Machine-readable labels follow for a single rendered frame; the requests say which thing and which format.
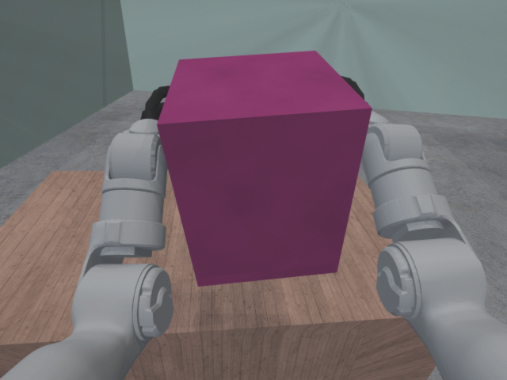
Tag robot right upper arm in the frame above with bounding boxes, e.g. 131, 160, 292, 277
376, 237, 507, 380

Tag right robot forearm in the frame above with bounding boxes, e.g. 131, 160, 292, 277
360, 111, 487, 298

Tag carton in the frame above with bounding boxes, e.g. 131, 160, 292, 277
157, 51, 372, 287

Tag robot left hand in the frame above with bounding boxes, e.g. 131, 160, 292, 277
141, 85, 170, 120

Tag robot left upper arm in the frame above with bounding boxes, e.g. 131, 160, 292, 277
0, 264, 173, 380

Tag left robot forearm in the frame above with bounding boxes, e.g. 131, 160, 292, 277
71, 119, 168, 325

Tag robot right hand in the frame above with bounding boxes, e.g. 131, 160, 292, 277
341, 76, 364, 99

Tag pedestal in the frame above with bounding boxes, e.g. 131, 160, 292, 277
0, 170, 436, 380

